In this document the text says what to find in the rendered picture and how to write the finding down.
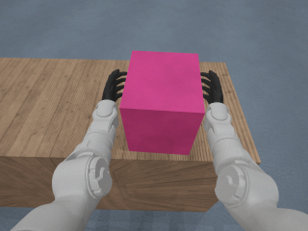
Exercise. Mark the robot right upper arm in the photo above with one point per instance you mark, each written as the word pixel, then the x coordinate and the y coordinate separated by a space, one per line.
pixel 251 198

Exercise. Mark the robot right hand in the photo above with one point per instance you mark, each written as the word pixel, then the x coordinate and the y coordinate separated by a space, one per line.
pixel 214 90

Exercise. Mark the pedestal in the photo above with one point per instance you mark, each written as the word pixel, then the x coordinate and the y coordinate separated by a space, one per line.
pixel 46 108

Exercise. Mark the robot left hand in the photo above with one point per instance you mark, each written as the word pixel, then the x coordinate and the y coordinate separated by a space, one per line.
pixel 111 88

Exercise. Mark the right robot forearm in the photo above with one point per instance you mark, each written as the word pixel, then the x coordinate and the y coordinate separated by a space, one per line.
pixel 224 142

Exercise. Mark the left robot forearm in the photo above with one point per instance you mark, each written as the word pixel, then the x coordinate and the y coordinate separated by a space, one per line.
pixel 100 137

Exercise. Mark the robot left upper arm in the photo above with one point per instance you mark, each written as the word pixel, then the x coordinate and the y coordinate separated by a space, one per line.
pixel 78 186

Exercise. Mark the carton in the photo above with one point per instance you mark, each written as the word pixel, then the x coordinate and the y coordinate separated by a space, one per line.
pixel 162 103

